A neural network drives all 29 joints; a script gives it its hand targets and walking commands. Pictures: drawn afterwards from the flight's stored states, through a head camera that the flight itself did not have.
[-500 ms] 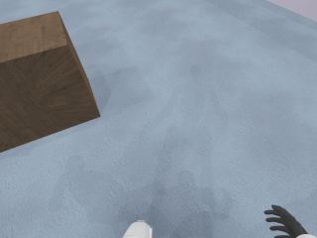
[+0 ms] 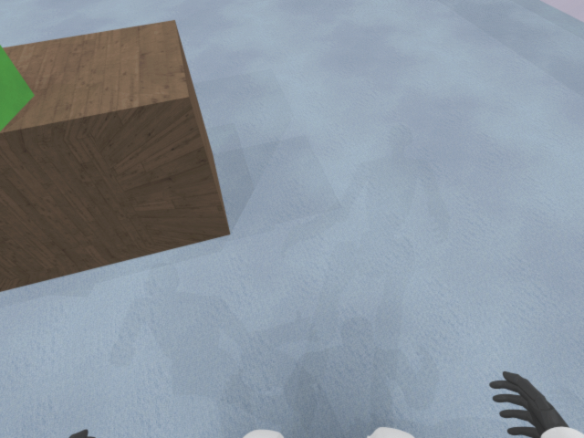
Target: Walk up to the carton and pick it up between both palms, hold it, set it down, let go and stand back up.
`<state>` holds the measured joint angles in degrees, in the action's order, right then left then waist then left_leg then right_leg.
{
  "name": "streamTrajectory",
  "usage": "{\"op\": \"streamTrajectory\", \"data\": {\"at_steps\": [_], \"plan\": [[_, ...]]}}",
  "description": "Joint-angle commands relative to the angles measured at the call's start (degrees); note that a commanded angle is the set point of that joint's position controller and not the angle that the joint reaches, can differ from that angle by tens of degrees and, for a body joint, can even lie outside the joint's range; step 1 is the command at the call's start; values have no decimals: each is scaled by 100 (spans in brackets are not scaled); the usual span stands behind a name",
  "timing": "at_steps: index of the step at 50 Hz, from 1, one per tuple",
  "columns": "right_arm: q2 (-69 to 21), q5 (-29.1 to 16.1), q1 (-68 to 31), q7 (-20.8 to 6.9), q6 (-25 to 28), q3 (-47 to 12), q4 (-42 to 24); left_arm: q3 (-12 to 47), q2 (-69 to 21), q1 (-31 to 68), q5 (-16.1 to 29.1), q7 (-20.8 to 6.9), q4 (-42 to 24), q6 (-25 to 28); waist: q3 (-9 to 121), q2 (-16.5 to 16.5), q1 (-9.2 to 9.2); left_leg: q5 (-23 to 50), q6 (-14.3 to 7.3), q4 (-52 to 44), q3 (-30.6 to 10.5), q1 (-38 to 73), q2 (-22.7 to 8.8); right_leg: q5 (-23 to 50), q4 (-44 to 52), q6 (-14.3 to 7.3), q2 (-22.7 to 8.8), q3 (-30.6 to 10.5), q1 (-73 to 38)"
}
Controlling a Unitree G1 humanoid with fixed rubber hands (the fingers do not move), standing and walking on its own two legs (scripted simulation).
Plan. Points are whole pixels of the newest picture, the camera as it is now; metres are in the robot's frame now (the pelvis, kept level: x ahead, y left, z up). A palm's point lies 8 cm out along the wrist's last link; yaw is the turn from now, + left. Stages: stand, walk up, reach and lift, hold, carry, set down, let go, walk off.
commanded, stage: walk up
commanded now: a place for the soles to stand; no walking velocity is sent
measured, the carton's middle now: out of the picture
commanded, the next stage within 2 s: none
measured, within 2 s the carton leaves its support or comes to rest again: neither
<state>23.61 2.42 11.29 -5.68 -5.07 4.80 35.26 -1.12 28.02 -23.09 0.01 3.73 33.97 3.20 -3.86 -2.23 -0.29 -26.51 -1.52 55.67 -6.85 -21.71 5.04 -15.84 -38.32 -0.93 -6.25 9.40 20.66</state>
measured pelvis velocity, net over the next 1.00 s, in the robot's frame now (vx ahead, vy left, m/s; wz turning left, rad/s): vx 0.35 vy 0.29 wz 0.24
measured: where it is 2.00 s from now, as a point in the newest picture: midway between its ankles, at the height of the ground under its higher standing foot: (159, 327)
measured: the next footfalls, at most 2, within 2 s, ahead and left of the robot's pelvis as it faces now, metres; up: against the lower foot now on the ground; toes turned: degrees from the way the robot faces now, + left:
left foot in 0.26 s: +0.22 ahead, +0.25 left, +0.00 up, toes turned -1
right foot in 0.56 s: +0.35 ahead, +0.02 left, +0.00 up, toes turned +0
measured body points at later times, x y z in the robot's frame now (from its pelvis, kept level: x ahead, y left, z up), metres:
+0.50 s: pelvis +0.19 +0.14 +0.00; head +0.23 +0.15 +0.45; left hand +0.31 +0.48 -0.06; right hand +0.35 -0.16 -0.08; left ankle +0.18 +0.25 -0.72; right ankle +0.27 +0.01 -0.68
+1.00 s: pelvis +0.35 +0.29 +0.00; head +0.38 +0.31 +0.45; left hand +0.40 +0.65 -0.07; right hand +0.54 +0.02 -0.09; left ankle +0.36 +0.41 -0.72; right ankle +0.38 +0.13 -0.67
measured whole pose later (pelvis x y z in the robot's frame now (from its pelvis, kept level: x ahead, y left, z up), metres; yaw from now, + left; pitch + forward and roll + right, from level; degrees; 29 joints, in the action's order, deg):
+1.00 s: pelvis +0.35 +0.29 +0.00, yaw +14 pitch +0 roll -2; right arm 23.5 2.0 14.4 -4.5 -3.9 4.8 35.4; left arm -1.2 29.1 -16.8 0.0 3.3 32.4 2.5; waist -4.3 -1.5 -0.6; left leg -19.9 -0.5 44.4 -7.3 -23.7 2.2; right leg -31.5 -60.5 -0.9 -7.9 6.1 26.6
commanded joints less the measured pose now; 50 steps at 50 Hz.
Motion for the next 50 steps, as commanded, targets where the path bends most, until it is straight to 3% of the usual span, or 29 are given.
{"op": "streamTrajectory", "data": {"at_steps": [1, 3, 7, 11, 12, 13, 14, 15, 16, 17, 20, 24, 26, 27, 28, 29, 30, 31, 32, 34, 37, 41, 42, 43, 44, 45, 46, 47, 50], "plan": [[1271, 51, -345, -78, 103, 497, -896, -922, 1558, -207, -342, 168, -505, 200, 114, 341, 101, 542, 334, 1217, -369, -2169, -829, -1738, 2557, -1150, -2243, -2194, -1897], [1082, 4, -315, -202, 128, 412, -729, -860, 1519, -230, -349, 166, -488, 206, 63, 848, 100, 714, 386, 800, 0, -1755, -870, -1032, 2490, -916, -1878, -1149, -1563], [907, -95, -596, -343, 152, 283, -777, -892, 1548, 33, -327, 158, -566, 155, -228, 1091, 103, 1152, 376, -389, 441, -1260, -1069, -638, 2442, -843, -1674, -136, -1230], [949, -198, 154, -294, 195, 346, -519, -917, 1767, 547, -308, 71, -604, 18, 46, 1461, -436, 1118, 149, -1599, 993, 430, -898, -983, 1324, -557, -1603, 340, -687], [1126, -189, 589, -224, 223, 447, -312, -853, 1672, 541, -295, 47, -544, -38, 266, 899, -666, 1044, 134, -1882, 878, 1163, -731, -1253, 266, -422, -1407, 564, -360], [1507, -164, 1033, -121, 288, 573, -60, -683, 1230, 341, -241, -15, -532, -94, 333, -281, -792, 467, -34, -2331, 383, 1694, -249, -952, -1553, -296, -865, 698, 108], [1955, -224, 1374, 31, 310, 733, 24, -461, 760, 572, -206, -139, -767, -96, 50, -1558, -1045, 324, -337, -2831, -1481, 1612, -751, -1729, -2950, -184, -321, 353, 1147], [2356, -223, 1065, 104, 322, 754, -206, -476, 777, 731, -27, -164, -1263, -11, 458, -2554, -895, 691, -736, -4213, -3936, 1809, -1414, -2565, -3564, -19, 423, -463, 2274], [2196, -217, 758, 194, 270, 748, -357, -537, 1026, 588, -2, -127, -1147, 39, 597, -1691, -637, 1632, -1095, -3993, -4124, 2204, -1681, -2257, -3597, -125, 263, -901, 2379], [1980, -184, 799, 258, 236, 674, -374, -557, 1177, 518, 11, -115, -886, 81, 665, -1114, -583, 2820, -1217, -3305, -3290, 2432, -1491, -2037, -3330, -165, 99, -1021, 2351], [1445, -81, 446, 304, 250, 498, -481, -485, 997, 208, -55, -72, -516, 194, 955, -853, -316, 4622, -1418, -2607, -1956, 2095, -1226, -1782, -2175, -96, -30, -823, 1614], [1095, -18, -213, 176, 170, 344, -857, -536, 881, 128, -40, -21, -437, 127, 542, -792, -180, 3061, -1319, -2757, -1597, 406, -1112, -668, -739, -49, 350, -411, 303], [991, -72, -655, 117, 134, 284, -944, -604, 777, -424, -49, 31, -189, 107, 393, -520, 232, 1557, -841, -2334, -925, -836, -819, 705, 416, -66, 586, -70, -1414], [888, -59, -695, 76, 159, 238, -963, -730, 1042, -856, -89, 88, -109, 74, 471, -254, 571, 867, -584, -1878, -679, -1539, -586, 550, 573, -124, 433, -252, -2416], [618, -33, -660, 73, 213, 160, -1047, -878, 1472, -1500, -203, 162, -56, 59, 725, 774, 946, 22, -321, -486, -316, -2157, -11, -808, 1341, -383, -740, -1709, -3084], [503, 15, -603, 122, 233, 170, -1211, -994, 1872, -1381, -364, 243, -250, 39, 514, 1274, 846, -903, -18, 924, -334, -2601, 115, -2526, 2479, -1098, -2612, -4054, -2476], [1074, 16, -516, 149, 123, 393, -1165, -1029, 1881, -742, -308, 281, -469, 39, 54, 519, 574, -664, 10, 1462, -751, -2654, -217, -3424, 2820, -1648, -3099, -4381, -1878], [1274, 9, -367, 111, 66, 500, -1096, -995, 1776, -253, -292, 268, -619, 103, -150, 369, 243, -187, 121, 1767, -688, -2484, -555, -2924, 2659, -1724, -2921, -3773, -1627], [1338, 44, -175, 50, 60, 539, -1014, -957, 1614, -94, -330, 223, -649, 157, -87, 327, 67, 184, 241, 1610, -633, -2233, -740, -2253, 2448, -1489, -2488, -2960, -1623], [1175, 5, -83, -71, 112, 476, -821, -850, 1520, -168, -332, 196, -618, 198, -17, 791, 59, 476, 351, 1034, -248, -1738, -754, -1269, 2267, -1058, -1854, -1717, -1324], [1014, -84, -316, -194, 141, 385, -833, -892, 1604, -78, -333, 199, -622, 154, -155, 1052, 103, 620, 355, 198, 108, -1394, -852, -909, 2234, -1030, -1781, -992, -1096], [953, -148, 117, -256, 183, 375, -673, -901, 1741, 515, -324, 138, -696, 44, -10, 1473, -286, 811, 161, -1287, 806, 180, -931, -1495, 1521, -663, -1539, -101, -406], [1024, -173, 576, -217, 210, 419, -480, -849, 1700, 589, -285, 102, -696, 0, 130, 1194, -534, 1194, 153, -1692, 860, 1071, -813, -1818, 715, -499, -1365, 207, 94], [1291, -167, 973, -116, 259, 536, -199, -704, 1375, 447, -268, 62, -602, -70, 252, 203, -688, 500, 103, -2006, 565, 1662, -404, -1545, -832, -392, -954, 421, 462], [1791, -145, 1224, 16, 304, 684, -121, -495, 872, 256, -153, -26, -730, -117, 189, -1350, -775, -106, -178, -2715, -1078, 1877, -607, -1519, -2506, -208, -491, 428, 1343], [2226, -237, 1144, 95, 334, 719, -231, -412, 767, 857, -27, -72, -1235, -59, -20, -2393, -943, 69, -596, -4010, -3580, 1400, -1278, -2497, -3323, -9, 372, -259, 2296], [2179, -211, 918, 171, 286, 731, -332, -488, 975, 802, 25, -46, -1245, -29, 237, -1586, -750, 688, -926, -4029, -3955, 1646, -1623, -2412, -3369, -111, 271, -854, 2377], [2032, -169, 850, 242, 245, 694, -416, -520, 1128, 608, 43, -39, -1015, 8, 344, -1031, -600, 1607, -1105, -3491, -3435, 1904, -1543, -2131, -3219, -162, 106, -962, 2306], [1457, -70, 553, 292, 255, 509, -537, -461, 1080, 166, -30, 13, -558, 143, 860, -796, -358, 4233, -1266, -2565, -2106, 2128, -1223, -1933, -2295, -116, -1, -814, 1728]]}}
